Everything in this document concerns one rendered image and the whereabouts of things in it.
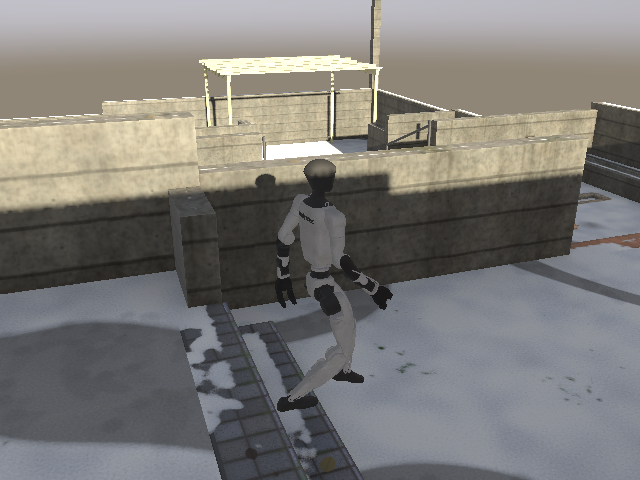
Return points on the robot left upper arm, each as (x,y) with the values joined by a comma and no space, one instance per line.
(285,234)

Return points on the robot right hand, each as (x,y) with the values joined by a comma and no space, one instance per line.
(381,296)

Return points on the humanoid robot head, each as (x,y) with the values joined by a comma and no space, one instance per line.
(320,174)

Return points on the robot left hand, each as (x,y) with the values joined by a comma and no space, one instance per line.
(283,285)

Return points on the robot left forearm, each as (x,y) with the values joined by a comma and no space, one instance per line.
(283,259)

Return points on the robot right upper arm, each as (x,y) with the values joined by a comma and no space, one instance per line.
(335,222)

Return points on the robot left shin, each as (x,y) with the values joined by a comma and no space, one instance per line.
(351,351)

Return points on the robot right forearm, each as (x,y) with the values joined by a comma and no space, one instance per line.
(368,285)

